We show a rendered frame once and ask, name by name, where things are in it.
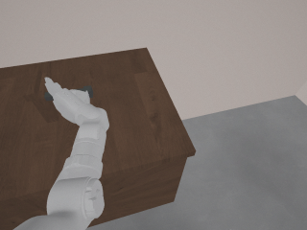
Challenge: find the robot left hand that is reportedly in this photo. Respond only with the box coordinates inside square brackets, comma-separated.
[44, 77, 90, 124]

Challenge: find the left robot forearm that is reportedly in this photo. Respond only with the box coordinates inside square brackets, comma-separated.
[46, 103, 109, 213]

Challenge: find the tap lever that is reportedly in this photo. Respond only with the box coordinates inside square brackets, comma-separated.
[44, 85, 93, 102]

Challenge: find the counter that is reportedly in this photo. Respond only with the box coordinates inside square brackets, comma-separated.
[0, 47, 196, 230]

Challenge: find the left robot upper arm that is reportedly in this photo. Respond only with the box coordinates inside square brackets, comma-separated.
[13, 176, 105, 230]

